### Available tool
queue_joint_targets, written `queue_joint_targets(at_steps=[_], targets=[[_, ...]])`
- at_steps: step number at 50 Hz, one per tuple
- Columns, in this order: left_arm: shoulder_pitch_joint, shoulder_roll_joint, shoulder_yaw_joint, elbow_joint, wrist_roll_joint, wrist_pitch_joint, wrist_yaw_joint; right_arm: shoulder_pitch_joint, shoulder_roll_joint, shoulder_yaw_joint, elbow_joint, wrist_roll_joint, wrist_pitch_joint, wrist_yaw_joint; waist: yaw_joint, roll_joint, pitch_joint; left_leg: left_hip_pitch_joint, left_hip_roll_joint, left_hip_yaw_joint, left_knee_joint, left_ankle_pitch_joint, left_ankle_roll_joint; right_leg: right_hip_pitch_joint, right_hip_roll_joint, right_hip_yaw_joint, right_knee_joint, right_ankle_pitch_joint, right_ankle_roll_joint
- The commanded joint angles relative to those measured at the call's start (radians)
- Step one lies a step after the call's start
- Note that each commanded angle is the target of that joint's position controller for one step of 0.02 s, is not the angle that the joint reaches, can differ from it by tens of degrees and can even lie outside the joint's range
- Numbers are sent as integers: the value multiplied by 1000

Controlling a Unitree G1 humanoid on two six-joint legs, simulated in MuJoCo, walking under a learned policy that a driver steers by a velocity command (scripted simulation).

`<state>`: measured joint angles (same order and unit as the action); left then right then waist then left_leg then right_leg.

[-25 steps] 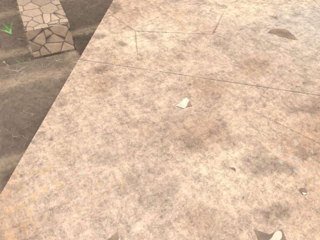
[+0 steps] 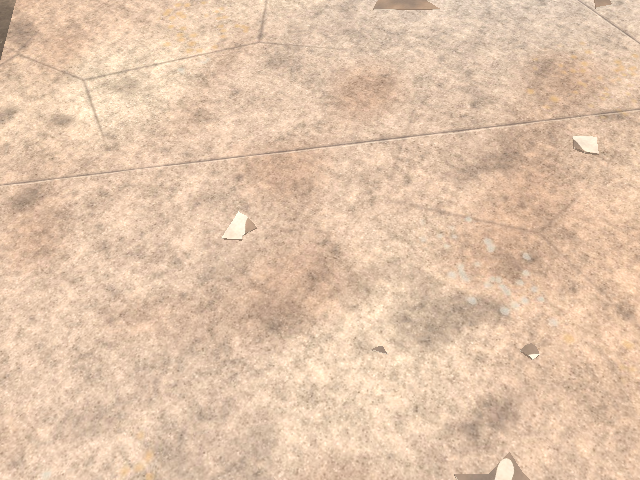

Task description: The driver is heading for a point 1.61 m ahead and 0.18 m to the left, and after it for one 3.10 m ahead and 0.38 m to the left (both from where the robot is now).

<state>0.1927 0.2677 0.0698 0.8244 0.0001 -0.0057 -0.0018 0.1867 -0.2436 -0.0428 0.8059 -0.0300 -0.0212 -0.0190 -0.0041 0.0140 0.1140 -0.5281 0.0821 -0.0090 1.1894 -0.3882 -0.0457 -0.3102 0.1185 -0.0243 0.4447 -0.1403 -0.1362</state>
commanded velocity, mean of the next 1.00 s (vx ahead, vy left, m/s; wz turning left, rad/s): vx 0.04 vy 0.00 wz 0.06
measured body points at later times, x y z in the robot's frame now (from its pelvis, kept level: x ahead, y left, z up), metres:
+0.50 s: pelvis +0.09 +0.05 +0.01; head +0.11 +0.07 +0.46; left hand +0.21 +0.29 -0.13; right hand +0.16 -0.22 -0.11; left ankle +0.11 +0.15 -0.74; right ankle +0.05 -0.04 -0.73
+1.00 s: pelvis +0.05 +0.01 +0.01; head +0.09 -0.01 +0.46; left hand +0.11 +0.31 -0.09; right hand +0.19 -0.27 -0.13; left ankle +0.03 +0.14 -0.66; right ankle +0.06 -0.07 -0.74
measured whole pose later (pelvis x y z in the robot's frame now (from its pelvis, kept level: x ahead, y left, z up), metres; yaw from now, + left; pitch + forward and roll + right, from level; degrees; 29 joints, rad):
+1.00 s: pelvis +0.05 +0.01 +0.01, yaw +9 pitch +0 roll +1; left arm 0.21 0.27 0.02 0.81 0.03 0.02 0.05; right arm 0.20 -0.34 -0.09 0.84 -0.02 0.07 0.02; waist -0.01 0.06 0.06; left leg -0.47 -0.09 -0.09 1.05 -0.40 -0.02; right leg -0.17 0.02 -0.02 0.40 -0.23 -0.05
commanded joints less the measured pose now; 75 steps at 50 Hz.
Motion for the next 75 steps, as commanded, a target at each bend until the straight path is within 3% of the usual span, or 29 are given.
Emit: queue_joint_targets(at_steps=[1, 8, 13, 17, 19, 20, 21, 22, 23, 26, 31, 38, 41, 42, 43, 44, 46, 47, 50, 55, 62, 65, 66, 67, 68, 69, 71, 73, 75], targets=[[41, 151, 36, -56, 7, -20, 0, 154, -75, -21, -20, -3, 30, -1, -37, -28, -207, 25, -10, -3, -54, 58, -13, 118, -264, 222, -102, 751, -138], [114, 155, 37, -62, 10, 5, 12, -3, -104, -25, -76, 4, 51, -10, 23, -86, -181, -73, -18, -39, -219, 132, -16, 190, -259, 333, -121, 439, -93], [143, 139, 27, -52, 25, 10, 16, -38, -102, -18, -84, 16, 48, -15, 46, -103, -160, -4, -46, -36, -337, 73, 13, 230, -281, 359, -82, 514, -99], [116, 143, 19, -47, 27, 20, 20, -21, -99, -13, -81, 30, 43, -22, 41, -111, -148, 138, -82, -19, -496, 1, 46, 216, -284, 385, -29, 580, -90], [67, 106, -3, -43, 15, 22, 29, 49, -67, -1, -48, 30, 38, -23, -7, -87, -152, 315, -78, -7, -768, 139, 65, 174, -256, 356, -3, 486, -37], [70, 69, -21, -38, 10, 17, 34, 66, -57, 7, -34, 19, 27, -25, -13, -51, -159, 451, -23, -73, -924, 323, 75, 109, -226, 341, -2, 323, 20], [137, 26, -37, -38, 16, 10, 34, 49, -123, 3, -42, 2, 16, -32, 42, 111, -188, 542, 162, -286, -938, 566, 113, 50, -150, 253, 82, 34, 69], [192, 49, -29, -2, 8, 25, 38, -23, -144, 10, -54, 14, 18, -20, 81, 152, -159, 414, 241, -339, -869, 800, 240, 96, -63, 166, 31, -244, 89], [165, 85, -26, 15, 24, 33, 44, -31, -126, 12, -50, 17, 17, -6, 64, 143, -146, 365, 216, -338, -855, 800, 260, 157, -83, 142, 9, -230, 93], [64, 130, -10, 9, 16, 32, 41, -15, -193, -11, -42, 25, 22, 3, 30, 171, -131, 390, 99, -311, -832, 658, 196, 127, -59, 108, 28, -117, 109], [-8, 98, -9, -14, 3, 37, 48, 104, -222, -41, -3, 21, 35, 3, -29, 119, -153, 506, 160, -449, -832, 751, 307, -100, -34, 81, 350, -422, 150], [3, 90, -19, -38, -3, 29, 45, 1, -216, -70, -20, 18, 69, 16, 1, 135, -184, 375, 58, -430, -863, 489, 241, 5, -44, 76, 236, -316, 158], [117, 102, -16, -13, 4, 20, 53, -76, -217, -75, -41, 25, 83, 25, 66, 123, -177, 211, -12, -425, -823, 281, 152, 232, -36, 58, -87, -128, 125], [118, 180, 1, -16, 20, 17, 63, -56, -173, -64, -54, 30, 80, 24, 49, -19, -154, 92, -96, -356, -714, 67, 92, 289, -183, 217, -233, -218, 89], [31, 287, 20, -62, 27, 21, 64, -1, -107, -50, -65, 35, 73, 17, 11, -260, -143, -26, -268, -140, -474, -128, 47, 260, -456, 521, -322, -298, -2], [-2, 269, 17, -70, 44, 26, 56, -6, -196, -67, -45, 4, 74, 8, 9, -165, -105, 21, -189, -120, -275, -166, 43, 82, -514, 505, -291, -218, -80], [-91, 145, -17, -94, 31, 20, 49, 46, -199, -77, -5, 6, 83, 17, -54, -91, -46, 65, -161, -113, -111, -63, 50, 15, -393, 327, -252, -70, -59], [-110, 133, -21, -105, 27, 16, 51, 71, -194, -77, 7, 5, 89, 26, -65, -119, -56, 47, -157, -97, -66, -18, 43, 61, -342, 250, -232, -14, -35], [-27, 140, -18, -94, 23, 10, 53, 45, -179, -68, 1, 9, 95, 45, -15, -134, -81, -14, -143, -53, -70, -9, 5, 205, -326, 159, -170, 226, -49], [72, 166, -1, -66, 24, 10, 48, -38, -156, -53, -42, 17, 103, 60, 46, -154, -101, -21, -112, -20, -225, -53, -12, 343, -389, 141, -132, 309, -83], [46, 190, 13, -54, 30, 11, 19, -36, -123, -33, -71, 33, 98, 56, 36, -193, -136, 214, -119, 59, -496, -78, 46, 244, -401, 75, -53, 426, -75], [30, 183, 12, -39, 14, 22, 12, 32, -125, -27, -47, 13, 74, 38, -25, -122, -147, 428, -111, 35, -883, 228, 83, 133, -357, 19, 70, 297, 20], [65, 122, -4, -49, 18, 26, 7, 52, -200, -38, -49, -7, 57, 28, -13, 84, -184, 576, 87, -220, -970, 307, 114, -26, -279, -55, 254, 22, 89], [54, 46, -26, -83, 18, 35, 15, 27, -292, -50, -64, 9, 49, 24, -3, 232, -154, 516, 312, -431, -927, 688, 257, -151, -129, -75, 336, -453, 134], [20, 104, -16, -67, 18, 52, 28, 59, -241, -45, -41, 17, 44, 18, -46, 147, -167, 453, 297, -375, -903, 656, 331, -90, -165, 30, 442, -469, 138], [22, 114, -10, -53, 6, 60, 24, -8, -173, -20, -43, 18, 43, 16, -5, 113, -115, 419, 229, -294, -917, 594, 313, -95, -167, 50, 473, -408, 137], [56, 123, -5, -12, 13, 58, 14, -104, -114, 5, -51, 14, 42, 2, 35, 128, -82, 412, 128, -180, -931, 574, 236, -78, -169, 51, 432, -296, 142], [114, 97, -13, 40, 20, 59, 4, -82, -86, 25, -24, 12, 33, -8, 35, 108, -124, 436, 101, -99, -912, 676, 218, -4, -147, 58, 395, -262, 156], [96, 92, -15, 46, 12, 59, 2, -63, -125, 19, -1, 12, 30, -14, 20, 100, -113, 444, 109, -78, -895, 651, 217, 6, -126, 64, 354, -268, 161]])
Velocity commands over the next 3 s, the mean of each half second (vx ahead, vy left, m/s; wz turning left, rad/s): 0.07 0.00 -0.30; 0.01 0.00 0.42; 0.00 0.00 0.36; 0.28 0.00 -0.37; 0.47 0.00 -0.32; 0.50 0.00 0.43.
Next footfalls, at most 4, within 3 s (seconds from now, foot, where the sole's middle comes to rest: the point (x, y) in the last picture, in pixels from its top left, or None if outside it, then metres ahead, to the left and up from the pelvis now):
0.42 left None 0.15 0.14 -0.77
0.84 right None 0.10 -0.07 -0.77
1.32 left None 0.03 0.13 -0.77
1.92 right None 0.17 -0.07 -0.77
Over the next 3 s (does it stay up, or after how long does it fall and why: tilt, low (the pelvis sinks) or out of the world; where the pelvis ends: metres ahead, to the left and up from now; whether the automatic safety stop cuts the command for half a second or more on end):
stays up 0.70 -0.05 -0.01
